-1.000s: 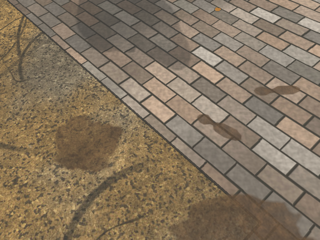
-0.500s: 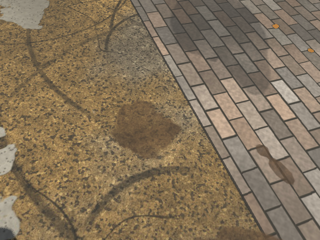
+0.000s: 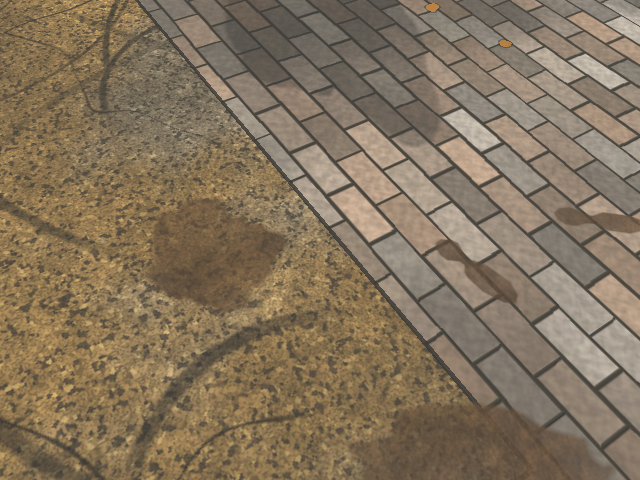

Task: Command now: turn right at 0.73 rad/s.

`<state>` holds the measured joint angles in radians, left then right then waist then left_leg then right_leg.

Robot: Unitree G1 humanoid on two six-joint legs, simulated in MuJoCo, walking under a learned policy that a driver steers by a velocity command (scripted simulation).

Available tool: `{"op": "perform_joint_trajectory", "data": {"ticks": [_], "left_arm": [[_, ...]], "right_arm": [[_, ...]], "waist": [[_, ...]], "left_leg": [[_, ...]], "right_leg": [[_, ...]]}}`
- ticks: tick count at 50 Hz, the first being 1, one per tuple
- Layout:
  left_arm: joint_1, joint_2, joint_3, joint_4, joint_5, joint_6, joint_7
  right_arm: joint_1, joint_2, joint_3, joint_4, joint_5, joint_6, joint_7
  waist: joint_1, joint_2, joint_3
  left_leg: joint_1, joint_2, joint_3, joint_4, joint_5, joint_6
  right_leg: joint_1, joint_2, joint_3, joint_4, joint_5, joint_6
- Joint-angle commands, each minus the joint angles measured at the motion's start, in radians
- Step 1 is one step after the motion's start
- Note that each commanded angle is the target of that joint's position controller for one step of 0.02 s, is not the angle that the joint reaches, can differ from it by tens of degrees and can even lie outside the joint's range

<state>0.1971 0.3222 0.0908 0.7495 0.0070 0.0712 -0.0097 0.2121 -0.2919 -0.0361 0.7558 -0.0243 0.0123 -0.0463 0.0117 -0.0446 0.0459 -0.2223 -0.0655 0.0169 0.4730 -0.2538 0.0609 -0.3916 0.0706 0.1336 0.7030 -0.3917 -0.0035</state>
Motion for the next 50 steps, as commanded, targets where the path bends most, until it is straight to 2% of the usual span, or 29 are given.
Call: {"op": "perform_joint_trajectory", "data": {"ticks": [1,2,4,7,10,14,16,17,18,19,20,21,22,23,24,25,27,30,32,35,36,37,38,39,40,41,43,47,50], "left_arm": [[-0.001,0.113,0.033,-0.063,0.024,-0.004,-0.005],[0.024,0.105,0.034,-0.050,0.020,0.004,-0.015],[0.018,0.080,0.023,-0.058,0.009,0.014,-0.040],[-0.063,0.069,0.012,-0.102,0.002,0.019,-0.058],[-0.113,0.052,0.004,-0.141,0.001,0.026,-0.068],[-0.121,0.044,0.000,-0.169,-0.008,0.026,-0.064],[-0.086,0.041,0.001,-0.165,-0.002,0.019,-0.055],[-0.036,0.038,0.001,-0.149,0.010,0.009,-0.046],[0.028,0.085,0.012,-0.126,0.028,-0.007,-0.030],[0.046,0.218,0.032,-0.147,0.030,-0.028,-0.015],[0.123,0.243,0.049,-0.133,-0.001,-0.031,-0.008],[0.096,0.179,0.027,-0.123,-0.005,-0.030,-0.003],[0.011,0.117,0.004,-0.127,-0.004,-0.028,0.004],[-0.071,0.085,-0.008,-0.138,-0.001,-0.025,0.011],[-0.096,0.070,-0.015,-0.141,-0.004,-0.027,0.018],[-0.090,0.062,-0.021,-0.134,-0.001,-0.030,0.019],[-0.070,0.061,-0.025,-0.117,0.003,-0.041,0.016],[-0.048,0.063,-0.029,-0.089,0.012,-0.048,0.013],[-0.040,0.069,-0.030,-0.072,0.018,-0.047,0.010],[-0.048,0.065,-0.035,-0.048,0.018,-0.047,0.010],[-0.068,0.056,-0.041,-0.044,0.011,-0.047,0.014],[-0.062,0.035,-0.050,-0.035,0.008,-0.051,0.017],[-0.041,-0.008,-0.065,-0.035,0.009,-0.059,0.016],[0.012,-0.022,-0.064,-0.020,0.002,-0.055,0.012],[0.000,0.004,-0.062,0.012,0.013,-0.051,0.016],[-0.006,0.017,-0.057,0.029,0.014,-0.052,0.015],[-0.004,0.037,-0.049,0.058,0.012,-0.059,0.014],[0.018,0.006,-0.059,0.123,0.008,-0.071,0.024],[0.026,0.000,-0.060,0.167,0.007,-0.071,0.029]], "right_arm": [[-0.018,-0.091,-0.017,-0.091,-0.010,-0.005,-0.001],[-0.058,-0.075,-0.010,-0.103,-0.011,-0.003,-0.003],[-0.058,-0.095,-0.014,-0.107,-0.012,-0.009,-0.010],[0.027,-0.119,-0.026,-0.095,-0.010,-0.008,-0.006],[0.055,-0.142,-0.038,-0.092,-0.012,-0.010,0.007],[0.052,-0.163,-0.051,-0.089,-0.009,-0.014,0.033],[0.043,-0.169,-0.056,-0.085,0.006,-0.010,0.040],[0.028,-0.167,-0.057,-0.080,0.020,-0.005,0.042],[0.057,-0.146,-0.052,-0.072,0.024,-0.001,0.045],[0.071,-0.038,-0.022,-0.130,0.008,0.007,0.052],[0.006,-0.073,-0.026,-0.142,-0.007,0.030,0.037],[-0.007,-0.087,-0.031,-0.133,0.003,0.041,0.036],[-0.003,-0.079,-0.029,-0.116,0.016,0.039,0.039],[0.013,-0.089,-0.033,-0.097,0.013,0.035,0.040],[0.041,-0.107,-0.040,-0.078,-0.002,0.036,0.043],[0.067,-0.107,-0.040,-0.059,-0.005,0.037,0.046],[0.080,-0.080,-0.033,-0.046,0.006,0.043,0.051],[0.046,-0.047,-0.020,-0.043,0.006,0.052,0.047],[0.035,-0.044,-0.017,-0.037,0.006,0.053,0.042],[0.054,-0.036,-0.013,-0.016,0.012,0.043,0.032],[0.079,-0.022,-0.008,-0.001,0.009,0.035,0.029],[0.088,-0.021,-0.003,0.006,0.000,0.021,0.025],[0.096,-0.057,-0.002,0.008,-0.015,0.003,0.018],[0.011,-0.126,-0.017,0.005,0.003,-0.003,0.019],[-0.032,-0.073,-0.005,0.000,0.007,-0.009,0.029],[-0.036,-0.049,0.003,0.005,0.006,-0.014,0.033],[-0.002,-0.053,0.002,0.034,0.011,-0.018,0.026],[0.030,-0.039,0.002,0.083,0.013,-0.019,0.020],[0.029,-0.036,0.003,0.118,0.012,-0.020,0.019]], "waist": [[0.015,0.100,-0.056],[0.037,0.090,-0.043],[0.021,0.170,-0.042],[-0.039,0.176,-0.054],[-0.060,0.188,-0.062],[-0.059,0.228,-0.081],[-0.037,0.230,-0.093],[0.004,0.189,-0.102],[0.033,0.068,-0.133],[0.012,-0.234,-0.154],[0.093,-0.172,-0.189],[0.065,-0.107,-0.151],[0.024,-0.094,-0.080],[-0.013,-0.093,-0.050],[-0.023,-0.109,-0.050],[-0.027,-0.094,-0.075],[-0.026,-0.061,-0.095],[-0.002,-0.078,-0.067],[0.009,-0.094,-0.053],[-0.006,-0.074,-0.056],[-0.032,-0.050,-0.060],[-0.046,-0.006,-0.066],[-0.027,0.080,-0.092],[0.049,0.204,-0.053],[0.032,0.172,-0.046],[0.021,0.161,-0.035],[0.003,0.153,-0.027],[-0.011,0.072,-0.021],[-0.013,0.054,-0.012]], "left_leg": [[0.068,0.422,-0.306,-0.212,0.381,0.191],[0.060,0.355,-0.201,-0.195,0.387,0.153],[0.120,0.287,-0.081,-0.174,0.433,0.118],[0.214,0.324,-0.037,-0.150,0.478,0.132],[0.228,0.361,0.015,-0.124,0.493,0.131],[0.156,0.366,0.083,-0.053,0.545,0.103],[0.139,0.368,0.089,0.012,0.537,0.082],[0.092,0.351,0.120,0.084,0.477,0.044],[-0.027,0.310,0.166,0.228,0.332,-0.015],[-0.336,0.172,0.215,0.477,-0.294,-0.099],[-0.343,0.108,0.053,0.614,-0.415,-0.107],[-0.342,0.126,0.000,0.668,-0.359,-0.106],[-0.325,0.132,-0.018,0.645,-0.276,-0.101],[-0.304,0.138,-0.021,0.592,-0.205,-0.098],[-0.273,0.121,-0.001,0.586,-0.161,-0.100],[-0.241,0.107,0.004,0.584,-0.143,-0.100],[-0.206,0.098,0.002,0.513,-0.141,-0.099],[-0.156,0.091,-0.001,0.349,-0.146,-0.088],[-0.107,0.077,0.005,0.263,-0.158,-0.075],[-0.015,0.062,0.009,0.116,-0.112,-0.054],[0.059,0.060,0.016,-0.002,-0.024,-0.044],[0.151,0.093,-0.029,-0.124,0.097,-0.034],[0.216,0.217,-0.171,-0.190,0.146,-0.017],[0.055,0.284,-0.245,-0.186,0.171,0.036],[-0.019,0.272,-0.223,-0.188,0.113,0.038],[-0.027,0.226,-0.185,-0.186,0.071,0.009],[0.006,0.177,-0.139,-0.177,0.071,-0.017],[0.073,0.171,-0.126,-0.158,0.101,-0.007],[0.072,0.169,-0.125,-0.163,0.100,-0.002]], "right_leg": [[-0.148,-0.046,-0.066,0.396,-0.137,0.007],[-0.141,-0.060,-0.077,0.438,-0.074,0.016],[-0.181,-0.068,-0.114,0.421,-0.008,0.045],[-0.205,-0.084,-0.147,0.331,0.003,0.069],[-0.147,-0.101,-0.177,0.210,-0.017,0.057],[0.014,-0.067,-0.240,0.046,-0.050,0.017],[0.084,-0.044,-0.246,-0.083,-0.022,-0.008],[0.176,-0.033,-0.241,-0.235,0.101,-0.023],[0.335,-0.089,-0.129,-0.369,0.235,-0.045],[0.499,-0.419,0.284,-0.395,0.598,-0.140],[0.410,-0.502,0.298,-0.346,0.831,-0.296],[0.383,-0.444,0.204,-0.343,0.814,-0.304],[0.306,-0.373,0.120,-0.369,0.706,-0.267],[0.277,-0.305,0.066,-0.387,0.614,-0.218],[0.266,-0.273,0.033,-0.384,0.664,-0.207],[0.271,-0.261,0.014,-0.378,0.708,-0.206],[0.280,-0.261,0.008,-0.380,0.680,-0.205],[0.255,-0.260,0.031,-0.395,0.503,-0.205],[0.219,-0.260,0.052,-0.394,0.423,-0.209],[0.179,-0.264,0.089,-0.368,0.390,-0.203],[0.148,-0.251,0.085,-0.347,0.373,-0.180],[0.098,-0.237,0.084,-0.336,0.332,-0.136],[0.061,-0.191,0.052,-0.288,0.265,-0.087],[0.140,-0.072,-0.045,-0.305,0.147,-0.056],[0.245,-0.082,-0.050,-0.324,0.165,-0.043],[0.267,-0.090,-0.036,-0.338,0.206,-0.043],[0.260,-0.113,-0.022,-0.341,0.269,-0.051],[0.203,-0.123,-0.013,-0.375,0.269,-0.043],[0.207,-0.126,-0.011,-0.388,0.272,-0.039]]}}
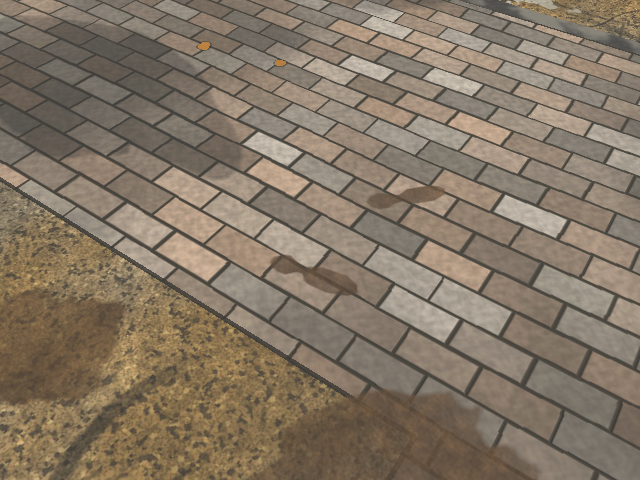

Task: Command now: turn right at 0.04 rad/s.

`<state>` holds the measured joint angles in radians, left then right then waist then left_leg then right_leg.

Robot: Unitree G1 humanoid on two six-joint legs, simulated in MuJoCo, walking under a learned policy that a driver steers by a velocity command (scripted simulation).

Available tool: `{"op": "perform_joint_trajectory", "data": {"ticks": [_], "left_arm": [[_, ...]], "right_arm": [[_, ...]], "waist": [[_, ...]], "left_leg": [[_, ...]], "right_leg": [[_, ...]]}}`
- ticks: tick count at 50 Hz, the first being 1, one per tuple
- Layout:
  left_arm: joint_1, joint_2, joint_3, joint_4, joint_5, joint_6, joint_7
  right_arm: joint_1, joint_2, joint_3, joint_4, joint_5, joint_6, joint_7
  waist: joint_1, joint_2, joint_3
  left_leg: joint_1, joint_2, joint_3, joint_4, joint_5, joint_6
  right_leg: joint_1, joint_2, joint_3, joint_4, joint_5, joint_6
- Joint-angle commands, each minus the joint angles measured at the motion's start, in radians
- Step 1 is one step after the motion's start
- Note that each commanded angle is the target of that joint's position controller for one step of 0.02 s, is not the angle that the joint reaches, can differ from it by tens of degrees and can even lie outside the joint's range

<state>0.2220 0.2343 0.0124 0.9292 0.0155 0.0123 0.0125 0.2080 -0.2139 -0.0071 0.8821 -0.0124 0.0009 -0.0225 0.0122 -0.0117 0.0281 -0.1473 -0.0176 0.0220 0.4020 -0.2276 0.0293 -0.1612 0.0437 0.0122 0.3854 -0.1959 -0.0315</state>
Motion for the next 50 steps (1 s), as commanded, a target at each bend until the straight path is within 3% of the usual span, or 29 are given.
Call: {"op": "perform_joint_trajectory", "data": {"ticks": [1,4,5,6,7,9,10,13,16,18,19,20,21,22,23,25,27,31,35,37,39,40,42,43,44,45,46,48,50], "left_arm": [[0.005,0.088,0.018,0.002,-0.001,-0.012,0.008],[0.016,0.086,0.017,0.043,-0.002,-0.013,0.013],[0.040,0.093,0.021,0.057,-0.002,-0.011,0.013],[0.037,0.117,0.031,0.054,0.006,-0.005,0.008],[-0.012,0.130,0.037,0.030,0.016,0.000,-0.001],[-0.144,0.074,0.023,-0.041,0.017,-0.011,-0.022],[-0.154,0.101,0.035,-0.048,0.017,-0.021,-0.028],[-0.058,0.095,0.042,-0.021,0.010,-0.053,-0.052],[-0.034,0.074,0.042,-0.023,0.004,-0.052,-0.053],[0.081,0.069,0.048,0.012,0.004,-0.060,-0.037],[0.210,0.100,0.061,0.051,0.006,-0.074,-0.022],[0.370,0.197,0.084,0.077,0.026,-0.095,-0.006],[0.312,0.257,0.087,0.047,0.041,-0.098,0.001],[0.215,0.215,0.081,0.024,0.033,-0.096,0.005],[0.128,0.167,0.069,-0.006,0.019,-0.105,-0.001],[0.083,0.136,0.058,-0.023,0.010,-0.122,0.000],[0.134,0.107,0.051,0.001,0.009,-0.134,0.003],[0.224,0.078,0.047,0.032,0.020,-0.143,-0.008],[0.280,0.058,0.038,0.057,0.018,-0.145,0.006],[0.271,0.077,0.038,0.063,0.016,-0.140,0.016],[0.267,0.128,0.045,0.059,0.012,-0.128,0.032],[0.266,0.162,0.053,0.055,0.013,-0.115,0.043],[0.195,0.229,0.078,0.021,0.024,-0.084,0.046],[0.153,0.235,0.084,-0.002,0.027,-0.076,0.030],[0.091,0.198,0.088,-0.015,0.020,-0.082,0.011],[0.104,0.068,0.053,-0.146,0.008,-0.115,-0.015],[-0.030,0.107,0.046,-0.205,0.007,-0.149,-0.013],[-0.031,0.119,0.040,-0.211,0.013,-0.164,-0.012],[0.015,0.104,0.030,-0.194,0.056,-0.120,-0.015]], "right_arm": [[0.032,-0.113,-0.026,0.003,0.000,-0.010,-0.006],[0.031,-0.109,-0.024,0.039,0.000,-0.013,-0.007],[0.064,-0.130,-0.034,0.056,0.000,-0.009,-0.006],[0.085,-0.166,-0.048,0.062,-0.005,0.000,-0.002],[0.125,-0.193,-0.059,0.069,-0.007,0.007,0.004],[0.146,-0.197,-0.073,0.084,-0.002,0.000,0.007],[0.139,-0.172,-0.070,0.083,-0.009,-0.013,0.009],[0.038,-0.182,-0.079,0.058,0.004,-0.054,0.013],[0.008,-0.192,-0.087,0.061,0.007,-0.066,0.019],[-0.008,-0.184,-0.091,0.060,0.013,-0.057,0.027],[-0.040,-0.157,-0.085,0.039,0.003,-0.058,0.029],[-0.105,-0.058,-0.058,-0.007,-0.007,-0.065,0.034],[-0.093,-0.005,-0.044,-0.056,0.006,-0.072,0.037],[-0.103,-0.061,-0.052,-0.061,-0.002,-0.069,0.045],[-0.098,-0.102,-0.063,-0.049,-0.002,-0.068,0.060],[-0.037,-0.109,-0.071,-0.021,-0.015,-0.056,0.081],[-0.061,-0.083,-0.069,-0.026,-0.018,-0.033,0.096],[-0.190,-0.060,-0.060,-0.072,-0.004,-0.012,0.104],[-0.333,-0.058,-0.045,-0.136,-0.013,-0.012,0.119],[-0.355,-0.050,-0.034,-0.162,-0.011,-0.016,0.120],[-0.315,-0.069,-0.033,-0.166,-0.003,-0.015,0.108],[-0.247,-0.090,-0.038,-0.153,0.000,-0.013,0.100],[0.072,-0.167,-0.071,-0.080,0.003,-0.011,0.079],[0.271,-0.221,-0.104,-0.021,0.002,-0.018,0.063],[0.262,-0.254,-0.141,-0.014,0.031,-0.007,0.045],[0.131,-0.363,-0.147,-0.045,-0.019,0.002,0.049],[0.184,-0.354,-0.149,-0.059,-0.023,0.007,0.043],[0.158,-0.238,-0.123,-0.023,-0.018,-0.019,0.029],[0.078,-0.205,-0.102,-0.044,-0.008,-0.052,0.011]], "waist": [[-0.013,0.018,0.006],[-0.011,0.009,0.005],[-0.017,0.024,-0.042],[-0.029,0.053,-0.016],[-0.056,0.082,0.059],[-0.083,0.188,0.167],[-0.070,0.126,0.139],[0.009,0.093,0.024],[0.029,0.162,0.044],[0.084,0.069,0.071],[0.137,-0.017,0.039],[0.209,-0.261,-0.026],[0.136,-0.293,-0.027],[0.079,-0.161,0.011],[0.040,-0.063,0.026],[-0.004,-0.068,0.002],[0.002,-0.056,0.030],[0.027,-0.041,0.101],[0.042,-0.034,0.178],[0.021,-0.042,0.177],[-0.021,-0.077,0.107],[-0.063,-0.105,0.058],[-0.217,-0.160,-0.090],[-0.294,-0.133,-0.169],[-0.295,0.042,-0.169],[-0.095,0.239,-0.171],[-0.160,0.058,-0.222],[-0.058,-0.112,-0.018],[0.026,-0.112,0.039]], "left_leg": [[-0.003,0.120,-0.129,-0.093,0.078,0.030],[0.000,0.118,-0.128,-0.097,0.090,0.032],[0.021,0.094,-0.123,-0.096,-0.146,0.048],[-0.002,0.099,-0.167,-0.113,-0.435,0.081],[-0.014,0.155,-0.267,-0.175,-0.650,0.126],[-0.007,0.354,-0.500,-0.346,-0.662,0.225],[0.020,0.373,-0.513,-0.367,-0.555,0.234],[0.026,0.274,-0.315,-0.337,-0.351,0.174],[-0.140,0.215,-0.194,-0.311,-0.355,0.155],[-0.331,0.183,-0.185,-0.176,-0.394,0.162],[-0.481,0.131,-0.158,-0.006,-0.371,0.142],[-0.612,-0.001,-0.039,0.412,-0.279,0.098],[-0.790,-0.046,-0.064,0.652,-0.230,0.097],[-0.815,0.046,-0.127,0.764,-0.130,0.107],[-0.790,0.080,-0.145,0.777,-0.031,0.096],[-0.701,0.110,-0.112,0.785,0.054,0.059],[-0.727,0.113,-0.074,0.845,0.125,0.044],[-0.768,0.101,-0.017,0.798,0.230,0.052],[-0.774,0.095,0.088,0.592,0.234,0.076],[-0.671,0.066,0.156,0.452,0.204,0.108],[-0.493,-0.019,0.234,0.373,0.167,0.157],[-0.418,-0.054,0.248,0.361,0.128,0.176],[-0.125,-0.097,0.215,0.359,-0.020,0.226],[0.129,-0.102,0.132,0.265,-0.077,0.260],[0.339,-0.033,-0.043,0.168,-0.149,0.287],[0.537,0.201,-0.623,0.049,-0.198,0.467],[0.525,0.264,-0.800,-0.110,-0.284,0.484],[0.232,0.234,-0.679,-0.202,-0.228,0.386],[0.010,0.132,-0.512,-0.206,-0.101,0.345]], "right_leg": [[-0.020,-0.100,0.111,-0.072,0.080,-0.010],[-0.008,-0.105,0.111,-0.077,0.091,-0.010],[-0.009,-0.068,0.080,-0.038,-0.104,-0.025],[-0.087,-0.033,0.057,0.020,-0.353,-0.041],[-0.234,-0.023,0.053,0.089,-0.475,-0.050],[-0.401,-0.045,-0.054,0.343,-0.215,-0.028],[-0.453,-0.077,-0.015,0.439,-0.196,-0.023],[-0.346,-0.094,-0.026,0.396,-0.137,-0.016],[-0.118,-0.062,-0.099,0.214,-0.151,-0.019],[0.120,-0.022,-0.155,0.064,-0.060,-0.010],[0.316,-0.042,-0.109,0.028,-0.116,-0.013],[0.432,-0.288,0.225,-0.137,-0.421,-0.033],[0.379,-0.485,0.610,-0.290,-0.726,-0.105],[0.279,-0.517,0.619,-0.294,-0.742,-0.131],[0.226,-0.452,0.482,-0.271,-0.628,-0.099],[0.168,-0.368,0.249,-0.294,-0.429,-0.045],[0.163,-0.323,0.090,-0.298,-0.259,-0.018],[0.145,-0.279,-0.113,-0.317,-0.053,0.017],[0.210,-0.264,-0.239,-0.344,0.180,0.016],[0.243,-0.259,-0.312,-0.311,0.482,0.032],[0.293,-0.276,-0.351,-0.184,1.064,0.040],[0.336,-0.294,-0.353,-0.078,1.268,0.041],[0.302,-0.339,-0.321,0.314,1.423,0.003],[0.160,-0.338,-0.283,0.608,1.226,-0.028],[-0.125,-0.163,-0.259,0.998,0.396,-0.012],[-0.637,-0.004,-0.132,1.304,-0.273,0.050],[-0.724,-0.029,0.059,1.312,-0.194,0.036],[-0.675,-0.135,0.079,1.088,-0.132,0.032],[-0.554,-0.178,0.075,0.986,-0.139,0.067]]}}
Over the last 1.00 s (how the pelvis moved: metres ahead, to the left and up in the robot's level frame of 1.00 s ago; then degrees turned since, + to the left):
-0.02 -0.02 0.01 -22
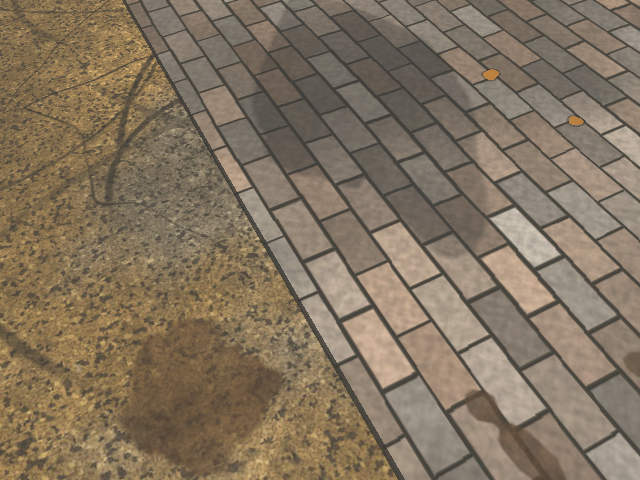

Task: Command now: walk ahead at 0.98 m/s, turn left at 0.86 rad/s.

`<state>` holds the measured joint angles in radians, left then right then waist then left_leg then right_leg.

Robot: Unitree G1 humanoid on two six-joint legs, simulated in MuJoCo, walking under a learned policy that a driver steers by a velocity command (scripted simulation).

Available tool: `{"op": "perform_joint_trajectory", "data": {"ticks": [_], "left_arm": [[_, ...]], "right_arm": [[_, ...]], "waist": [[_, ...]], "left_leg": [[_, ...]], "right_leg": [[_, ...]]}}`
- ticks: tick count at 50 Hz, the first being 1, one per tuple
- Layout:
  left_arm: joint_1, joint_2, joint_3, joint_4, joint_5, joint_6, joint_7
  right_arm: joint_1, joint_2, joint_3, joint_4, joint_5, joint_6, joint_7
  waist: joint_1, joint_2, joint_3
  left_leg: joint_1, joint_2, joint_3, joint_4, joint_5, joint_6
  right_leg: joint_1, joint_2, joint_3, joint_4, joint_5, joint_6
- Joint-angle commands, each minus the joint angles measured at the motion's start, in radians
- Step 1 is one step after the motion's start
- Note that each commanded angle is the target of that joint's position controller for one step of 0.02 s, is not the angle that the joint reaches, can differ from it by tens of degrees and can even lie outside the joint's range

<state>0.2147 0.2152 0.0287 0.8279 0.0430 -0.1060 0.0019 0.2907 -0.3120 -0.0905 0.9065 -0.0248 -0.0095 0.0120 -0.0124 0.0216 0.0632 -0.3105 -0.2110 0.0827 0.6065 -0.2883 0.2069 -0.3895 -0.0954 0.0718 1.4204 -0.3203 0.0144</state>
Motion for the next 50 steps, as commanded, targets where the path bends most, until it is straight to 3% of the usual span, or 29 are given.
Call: {"op": "perform_joint_trajectory", "data": {"ticks": [1,3,6,8,10,12,13,14,15,16,17,18,20,21,22,24,26,29,32,35,36,37,38,39,40,43,44,47,50], "left_arm": [[0.033,0.115,0.010,-0.093,0.037,0.020,-0.011],[-0.059,0.103,-0.003,-0.140,0.035,0.039,-0.023],[-0.218,0.076,-0.025,-0.198,0.015,0.031,-0.037],[-0.282,0.067,-0.032,-0.215,-0.004,0.025,-0.044],[-0.306,0.073,-0.032,-0.221,-0.003,0.017,-0.040],[-0.242,0.110,-0.019,-0.208,0.007,0.004,-0.026],[-0.127,0.152,-0.002,-0.175,0.006,-0.005,-0.017],[0.035,0.187,0.013,-0.126,-0.001,-0.013,-0.007],[0.198,0.223,0.026,-0.072,0.004,-0.020,0.006],[0.293,0.307,0.042,-0.036,0.022,-0.019,0.008],[0.359,0.285,0.050,-0.008,0.007,-0.012,-0.022],[0.287,0.232,0.052,-0.032,-0.021,0.001,-0.025],[0.132,0.108,0.018,-0.021,-0.031,0.007,-0.016],[0.140,0.099,0.013,-0.006,-0.041,0.011,-0.006],[0.138,0.112,0.016,0.008,-0.044,0.018,-0.001],[0.119,0.180,0.037,0.008,-0.035,0.022,-0.007],[0.087,0.211,0.049,-0.006,-0.019,0.031,-0.012],[0.068,0.215,0.062,-0.037,-0.024,0.061,-0.018],[0.070,0.227,0.080,-0.064,-0.026,0.098,-0.020],[0.042,0.217,0.092,-0.098,-0.028,0.128,-0.013],[0.068,0.188,0.088,-0.105,-0.036,0.133,-0.009],[0.165,0.088,0.069,-0.113,-0.042,0.134,-0.005],[0.195,0.135,0.078,-0.129,-0.034,0.141,0.002],[0.178,0.197,0.091,-0.117,-0.009,0.146,0.000],[0.142,0.210,0.100,-0.110,-0.008,0.153,-0.008],[0.142,0.181,0.095,-0.113,-0.018,0.180,-0.031],[0.117,0.177,0.092,-0.127,-0.025,0.185,-0.037],[0.003,0.193,0.086,-0.195,-0.017,0.192,-0.073],[-0.078,0.193,0.082,-0.232,-0.014,0.190,-0.108]], "right_arm": [[-0.010,-0.086,-0.007,-0.072,0.014,-0.057,-0.024],[0.016,-0.096,-0.003,-0.069,0.023,-0.084,-0.017],[0.108,-0.074,0.003,-0.043,0.027,-0.102,-0.006],[0.176,-0.082,0.003,-0.025,0.040,-0.109,0.000],[0.209,-0.094,0.004,-0.002,0.038,-0.105,-0.009],[0.220,-0.123,0.003,0.010,0.024,-0.103,-0.025],[0.203,-0.145,-0.001,0.011,0.014,-0.101,-0.032],[0.149,-0.170,-0.008,0.003,0.010,-0.099,-0.036],[0.090,-0.153,-0.006,-0.014,0.014,-0.098,-0.038],[0.187,-0.009,0.020,-0.034,0.024,-0.093,-0.040],[0.310,-0.033,0.022,-0.019,0.103,-0.093,-0.050],[0.219,-0.078,0.025,-0.011,0.069,-0.089,-0.053],[0.021,-0.050,0.042,-0.067,0.009,-0.083,-0.030],[-0.028,-0.034,0.045,-0.096,-0.020,-0.067,-0.020],[-0.019,-0.017,0.050,-0.110,-0.032,-0.046,-0.013],[-0.001,0.012,0.063,-0.129,-0.031,-0.023,-0.013],[-0.008,0.016,0.075,-0.150,-0.014,-0.012,-0.021],[-0.073,-0.012,0.080,-0.174,0.000,0.005,-0.032],[-0.152,-0.038,0.079,-0.203,0.005,0.015,-0.044],[-0.103,-0.036,0.080,-0.205,0.008,-0.009,-0.054],[-0.075,-0.070,0.070,-0.205,0.001,-0.023,-0.062],[-0.081,-0.140,0.058,-0.227,-0.012,-0.026,-0.070],[-0.158,-0.180,0.044,-0.251,-0.012,-0.011,-0.069],[-0.178,-0.118,0.052,-0.264,-0.001,-0.005,-0.069],[-0.209,-0.056,0.066,-0.270,0.002,-0.004,-0.068],[-0.233,-0.035,0.066,-0.285,-0.005,-0.004,-0.070],[-0.209,-0.036,0.062,-0.283,-0.006,-0.004,-0.068],[-0.084,-0.097,0.031,-0.260,-0.005,-0.010,-0.052],[-0.029,-0.151,0.003,-0.252,-0.008,-0.022,-0.049]], "waist": [[0.069,-0.135,0.011],[0.054,-0.101,0.057],[-0.022,-0.033,0.084],[-0.076,-0.008,0.059],[-0.100,-0.002,0.046],[-0.069,0.053,-0.026],[-0.008,0.083,-0.092],[0.087,0.098,-0.157],[0.173,0.079,-0.213],[0.118,-0.215,-0.359],[0.112,-0.314,-0.609],[0.124,-0.134,-0.574],[0.078,-0.037,-0.274],[0.059,-0.023,-0.202],[0.022,-0.021,-0.174],[-0.025,-0.035,-0.162],[-0.051,-0.076,-0.168],[-0.045,-0.129,-0.193],[-0.015,-0.158,-0.166],[-0.034,-0.173,-0.107],[-0.028,-0.112,-0.097],[0.034,0.121,-0.143],[0.061,0.266,-0.133],[0.068,0.169,-0.106],[0.071,0.102,-0.076],[0.080,0.115,-0.090],[0.068,0.116,-0.099],[-0.004,0.176,-0.130],[-0.037,0.142,-0.109]], "left_leg": [[0.098,0.297,-0.517,-0.415,-0.023,0.157],[-0.029,0.246,-0.430,-0.462,0.059,0.140],[-0.040,0.192,-0.323,-0.479,0.355,0.072],[0.056,0.218,-0.313,-0.500,0.538,0.030],[0.221,0.237,-0.284,-0.436,0.814,-0.010],[0.362,0.255,-0.292,-0.295,1.100,-0.062],[0.400,0.267,-0.308,-0.167,1.176,-0.088],[0.388,0.259,-0.294,0.016,1.153,-0.104],[0.290,0.209,-0.269,0.241,0.969,-0.119],[0.018,0.078,-0.180,0.694,-0.029,-0.158],[-0.246,-0.018,-0.273,0.986,-0.328,-0.189],[-0.277,0.055,-0.302,0.959,-0.206,-0.185],[-0.349,0.152,-0.208,0.795,-0.163,-0.188],[-0.321,0.179,-0.181,0.727,-0.141,-0.194],[-0.264,0.187,-0.163,0.688,-0.118,-0.206],[-0.181,0.198,-0.150,0.579,-0.127,-0.229],[-0.120,0.194,-0.129,0.423,-0.087,-0.243],[-0.015,0.178,-0.122,0.288,0.066,-0.241],[0.021,0.160,-0.131,0.178,0.072,-0.247],[0.109,0.170,-0.156,-0.081,0.081,-0.231],[0.144,0.258,-0.222,-0.220,0.028,-0.209],[0.212,0.545,-0.463,-0.309,0.031,-0.157],[0.135,0.652,-0.656,-0.407,0.026,-0.043],[0.099,0.619,-0.595,-0.409,0.027,-0.011],[0.066,0.551,-0.472,-0.390,0.056,-0.016],[0.085,0.448,-0.215,-0.340,0.303,-0.022],[0.108,0.446,-0.178,-0.327,0.342,-0.022],[0.226,0.502,-0.228,-0.431,-0.193,-0.040],[0.248,0.559,-0.226,-0.487,-0.381,-0.060]], "right_leg": [[-0.294,-0.060,0.002,-0.103,-0.018,0.038],[-0.268,-0.076,-0.056,-0.274,0.063,0.056],[-0.181,-0.048,-0.115,-0.603,0.357,0.027],[-0.117,-0.001,-0.154,-0.752,0.514,-0.015],[-0.112,0.054,-0.176,-0.860,0.554,-0.053],[-0.024,0.134,-0.175,-0.927,0.496,-0.081],[0.084,0.159,-0.149,-0.938,0.465,-0.092],[0.228,0.137,-0.124,-0.986,0.523,-0.101],[0.409,0.053,-0.079,-1.011,0.677,-0.111],[0.732,-0.246,0.117,-0.760,1.411,-0.217],[1.020,-0.404,0.497,-0.783,1.569,-0.395],[0.909,-0.324,0.422,-0.867,1.360,-0.370],[0.606,-0.187,0.267,-0.983,1.028,-0.304],[0.481,-0.149,0.245,-1.024,1.024,-0.293],[0.366,-0.131,0.239,-1.054,1.021,-0.298],[0.199,-0.104,0.203,-1.076,1.068,-0.306],[0.093,-0.063,0.164,-1.080,1.065,-0.289],[-0.002,-0.004,0.164,-1.076,0.827,-0.224],[-0.036,0.028,0.246,-1.060,0.486,-0.186],[-0.055,0.048,0.368,-0.991,0.272,-0.131],[-0.074,0.091,0.354,-0.911,0.122,-0.088],[-0.112,0.195,0.182,-0.658,-0.208,-0.038],[-0.212,0.270,0.012,-0.479,-0.323,-0.021],[-0.204,0.174,-0.001,-0.361,-0.247,-0.007],[-0.194,0.150,-0.005,-0.308,-0.176,0.002],[-0.181,0.121,-0.054,-0.181,-0.082,0.040],[-0.185,0.115,-0.061,-0.192,-0.069,0.047],[-0.263,0.074,-0.079,-0.299,-0.032,0.039],[-0.268,0.053,-0.098,-0.405,-0.042,0.021]]}}
Over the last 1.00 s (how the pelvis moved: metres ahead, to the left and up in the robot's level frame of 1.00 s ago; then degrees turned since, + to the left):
0.43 0.06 -0.03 30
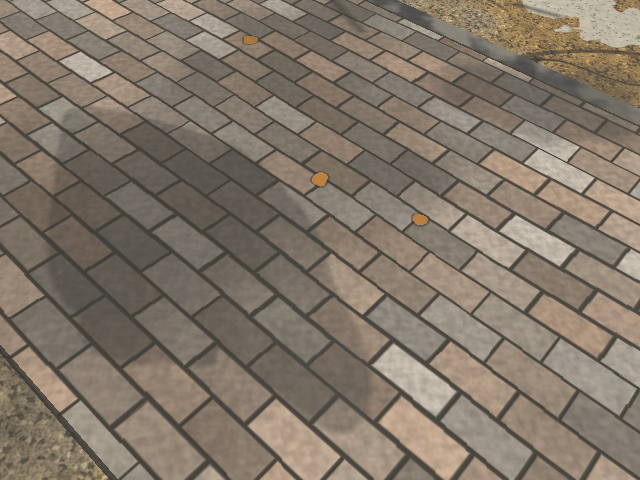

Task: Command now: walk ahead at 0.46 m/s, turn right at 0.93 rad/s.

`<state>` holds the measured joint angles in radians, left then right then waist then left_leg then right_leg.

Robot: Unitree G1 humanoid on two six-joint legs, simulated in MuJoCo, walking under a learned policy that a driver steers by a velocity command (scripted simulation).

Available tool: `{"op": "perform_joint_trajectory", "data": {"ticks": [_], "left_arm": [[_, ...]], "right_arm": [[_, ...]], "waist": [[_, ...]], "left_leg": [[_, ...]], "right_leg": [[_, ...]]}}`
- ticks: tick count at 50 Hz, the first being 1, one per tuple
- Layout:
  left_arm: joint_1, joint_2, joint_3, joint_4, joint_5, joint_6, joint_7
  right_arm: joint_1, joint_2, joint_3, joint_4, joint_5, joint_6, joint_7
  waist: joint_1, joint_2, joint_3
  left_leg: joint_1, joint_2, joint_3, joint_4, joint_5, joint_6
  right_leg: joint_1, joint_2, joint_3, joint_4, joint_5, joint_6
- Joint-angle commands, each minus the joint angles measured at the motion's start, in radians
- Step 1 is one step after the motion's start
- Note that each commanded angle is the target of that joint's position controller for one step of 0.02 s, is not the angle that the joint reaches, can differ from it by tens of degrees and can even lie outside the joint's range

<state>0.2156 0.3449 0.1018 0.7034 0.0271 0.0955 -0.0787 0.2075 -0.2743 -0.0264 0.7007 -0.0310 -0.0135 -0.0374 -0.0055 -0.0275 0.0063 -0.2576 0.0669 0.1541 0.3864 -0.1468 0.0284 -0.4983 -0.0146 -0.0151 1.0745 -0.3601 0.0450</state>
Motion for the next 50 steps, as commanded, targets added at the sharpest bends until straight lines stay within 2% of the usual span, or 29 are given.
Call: {"op": "perform_joint_trajectory", "data": {"ticks": [1,4,6,8,9,10,11,12,13,16,19,24,26,28,30,31,32,33,34,35,36,37,39,40,43,45,47,49,50], "left_arm": [[-0.096,0.055,0.005,-0.116,0.001,-0.013,-0.036],[-0.094,0.025,-0.011,-0.120,-0.009,-0.027,-0.050],[-0.062,0.018,-0.022,-0.104,-0.013,-0.047,-0.042],[0.059,-0.005,-0.038,-0.053,-0.005,-0.067,-0.018],[0.200,0.010,-0.034,0.020,0.003,-0.080,-0.002],[0.295,0.054,-0.023,0.058,0.010,-0.095,0.010],[0.277,0.198,-0.005,-0.005,0.002,-0.103,0.036],[0.231,0.203,0.006,-0.022,0.002,-0.103,0.064],[0.180,0.164,-0.011,-0.030,0.004,-0.109,0.073],[0.087,0.096,-0.038,-0.038,0.001,-0.157,0.079],[0.118,0.062,-0.045,-0.001,0.004,-0.187,0.065],[0.179,0.034,-0.052,0.063,0.002,-0.216,0.076],[0.183,0.040,-0.055,0.085,0.000,-0.217,0.085],[0.209,0.086,-0.045,0.102,0.006,-0.206,0.106],[0.161,0.153,-0.024,0.091,0.029,-0.168,0.129],[0.119,0.178,-0.015,0.071,0.036,-0.151,0.130],[0.074,0.171,-0.015,0.060,0.025,-0.149,0.118],[0.015,-0.021,-0.062,0.010,0.020,-0.174,0.089],[0.007,-0.001,-0.074,-0.097,0.003,-0.205,0.077],[-0.042,0.037,-0.078,-0.108,0.014,-0.230,0.076],[-0.030,0.048,-0.081,-0.106,0.007,-0.241,0.073],[-0.041,0.043,-0.085,-0.106,0.022,-0.231,0.077],[0.003,0.033,-0.096,-0.091,0.056,-0.180,0.075],[-0.012,0.028,-0.100,-0.103,0.057,-0.161,0.072],[-0.148,-0.008,-0.120,-0.164,0.032,-0.163,0.057],[-0.200,-0.050,-0.132,-0.168,0.021,-0.169,0.051],[-0.217,-0.052,-0.130,-0.161,0.011,-0.173,0.056],[-0.202,-0.017,-0.116,-0.153,0.017,-0.181,0.072],[-0.137,0.018,-0.102,-0.130,0.020,-0.188,0.081]], "right_arm": [[0.061,-0.199,-0.068,-0.046,-0.003,-0.023,0.001],[0.039,-0.209,-0.078,-0.048,-0.006,-0.034,0.011],[0.037,-0.217,-0.084,-0.036,-0.013,-0.029,0.019],[-0.003,-0.196,-0.080,-0.035,-0.003,-0.014,0.033],[-0.018,-0.139,-0.064,-0.042,-0.008,-0.011,0.038],[-0.036,-0.045,-0.034,-0.054,-0.016,-0.009,0.050],[-0.126,0.013,-0.013,-0.138,-0.012,-0.012,0.061],[-0.236,-0.073,-0.029,-0.185,-0.011,-0.018,0.066],[-0.211,-0.106,-0.039,-0.168,0.004,-0.030,0.074],[-0.011,-0.132,-0.057,-0.047,0.012,-0.029,0.095],[-0.033,-0.110,-0.055,-0.036,0.023,-0.007,0.106],[-0.150,-0.062,-0.028,-0.051,0.010,-0.009,0.131],[-0.177,-0.040,-0.013,-0.064,0.012,-0.007,0.135],[-0.149,-0.056,-0.011,-0.062,0.019,0.001,0.124],[0.084,-0.116,-0.033,-0.005,0.027,0.005,0.109],[0.279,-0.172,-0.059,0.055,0.026,0.002,0.097],[0.429,-0.220,-0.091,0.095,0.018,-0.003,0.078],[0.321,-0.276,-0.112,0.094,0.034,0.014,0.059],[0.244,-0.334,-0.120,0.054,0.024,0.017,0.068],[0.252,-0.286,-0.117,0.047,0.022,0.010,0.061],[0.258,-0.212,-0.099,0.077,0.020,0.004,0.053],[0.219,-0.183,-0.089,0.079,0.015,-0.009,0.046],[0.153,-0.168,-0.072,0.063,0.015,-0.036,0.036],[0.151,-0.173,-0.070,0.058,0.021,-0.049,0.040],[0.159,-0.175,-0.068,0.072,0.030,-0.068,0.042],[0.227,-0.159,-0.068,0.103,0.049,-0.068,0.048],[0.286,-0.158,-0.067,0.130,0.053,-0.066,0.046],[0.292,-0.164,-0.068,0.137,0.039,-0.063,0.031],[0.275,-0.180,-0.072,0.134,0.029,-0.063,0.022]], "waist": [[-0.047,0.180,-0.045],[-0.026,0.176,-0.034],[-0.014,0.195,-0.023],[0.058,0.110,0.008],[0.111,-0.012,0.006],[0.165,-0.226,0.001],[0.169,-0.328,0.037],[0.183,-0.134,0.071],[0.138,-0.092,0.079],[0.034,-0.068,0.051],[0.016,-0.042,0.114],[0.032,-0.017,0.162],[0.022,-0.020,0.156],[-0.004,-0.075,0.076],[-0.134,-0.133,-0.063],[-0.220,-0.121,-0.149],[-0.304,-0.047,-0.181],[-0.180,0.263,-0.104],[-0.116,0.241,-0.198],[-0.130,0.061,-0.148],[-0.069,-0.040,-0.032],[-0.020,-0.087,0.024],[0.046,-0.069,0.078],[0.050,-0.048,0.095],[0.024,-0.017,0.154],[-0.042,0.017,0.088],[-0.090,0.066,0.028],[-0.091,0.102,0.000],[-0.058,0.118,-0.032]], "left_leg": [[0.182,0.292,-0.273,-0.276,-0.532,0.108],[0.037,0.267,-0.149,-0.280,-0.490,0.067],[-0.039,0.246,-0.087,-0.256,-0.447,0.061],[-0.138,0.213,-0.021,-0.154,-0.478,0.048],[-0.270,0.133,0.060,0.022,-0.490,0.018],[-0.496,0.054,0.105,0.417,-0.497,0.009],[-0.797,-0.025,-0.006,0.648,-0.442,-0.015],[-0.895,0.037,-0.152,0.717,-0.256,-0.016],[-0.882,0.035,-0.199,0.730,-0.129,-0.012],[-0.691,-0.024,-0.268,0.755,0.020,-0.025],[-0.656,-0.046,-0.244,0.701,0.109,-0.014],[-0.600,-0.030,-0.103,0.516,0.201,0.056],[-0.492,-0.058,-0.010,0.402,0.173,0.098],[-0.356,-0.131,0.067,0.360,0.101,0.141],[-0.149,-0.189,0.063,0.358,-0.043,0.183],[0.064,-0.211,0.019,0.338,-0.154,0.214],[0.299,-0.184,-0.095,0.212,-0.199,0.262],[0.478,0.008,-0.486,0.148,-0.337,0.336],[0.581,0.142,-0.975,-0.042,-0.383,0.496],[0.531,0.178,-0.986,-0.135,-0.405,0.453],[0.361,0.160,-0.914,-0.176,-0.377,0.407],[0.220,0.112,-0.818,-0.185,-0.323,0.362],[0.032,0.022,-0.673,-0.206,-0.255,0.336],[-0.046,-0.005,-0.631,-0.224,-0.223,0.334],[-0.162,-0.081,-0.444,-0.208,0.371,0.268],[-0.100,-0.130,-0.353,-0.129,0.645,0.173],[0.026,-0.116,-0.359,-0.092,0.710,0.126],[0.145,-0.094,-0.395,-0.023,0.744,0.095],[0.204,-0.077,-0.420,0.046,0.795,0.077]], "right_leg": [[-0.136,-0.034,-0.021,-0.100,-0.006,-0.018],[0.079,-0.017,-0.059,-0.289,-0.051,-0.064],[0.212,0.016,-0.104,-0.411,-0.107,-0.100],[0.382,0.041,-0.159,-0.621,0.035,-0.136],[0.572,0.081,-0.159,-0.694,0.013,-0.146],[0.728,-0.083,0.107,-0.746,-0.150,-0.170],[0.719,-0.329,0.526,-0.856,-0.426,-0.248],[0.648,-0.401,0.605,-0.931,-0.481,-0.299],[0.632,-0.359,0.522,-0.923,-0.376,-0.271],[0.520,-0.228,0.194,-0.951,-0.080,-0.162],[0.459,-0.199,0.041,-1.002,0.096,-0.135],[0.516,-0.180,-0.149,-1.043,0.415,-0.098],[0.548,-0.172,-0.222,-1.000,0.778,-0.070],[0.647,-0.194,-0.246,-0.857,1.354,-0.051],[0.703,-0.233,-0.240,-0.525,1.645,-0.051],[0.614,-0.240,-0.220,-0.258,1.594,-0.074],[0.411,-0.166,-0.230,0.133,1.254,-0.089],[-0.087,0.065,-0.166,0.525,0.038,-0.055],[-0.353,0.118,0.074,0.665,-0.067,-0.037],[-0.389,0.036,0.150,0.579,-0.008,-0.053],[-0.342,-0.013,0.144,0.442,0.033,-0.056],[-0.279,-0.056,0.136,0.333,0.024,-0.046],[-0.196,-0.092,0.117,0.227,-0.001,-0.013],[-0.170,-0.105,0.092,0.158,0.002,0.002],[-0.063,-0.095,-0.008,-0.167,0.241,0.020],[0.045,-0.029,-0.065,-0.363,0.462,-0.011],[0.085,0.025,-0.074,-0.469,0.582,-0.041],[0.123,0.060,-0.049,-0.556,0.571,-0.067],[0.175,0.080,-0.027,-0.582,0.540,-0.079]]}}
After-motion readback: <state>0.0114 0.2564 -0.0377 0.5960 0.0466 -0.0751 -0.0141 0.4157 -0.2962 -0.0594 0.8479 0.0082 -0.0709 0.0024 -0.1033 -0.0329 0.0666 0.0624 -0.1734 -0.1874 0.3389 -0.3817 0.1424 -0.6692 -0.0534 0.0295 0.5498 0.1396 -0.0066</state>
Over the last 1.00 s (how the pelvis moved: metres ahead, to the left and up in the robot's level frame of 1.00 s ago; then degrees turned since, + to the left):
0.46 0.01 0.03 -22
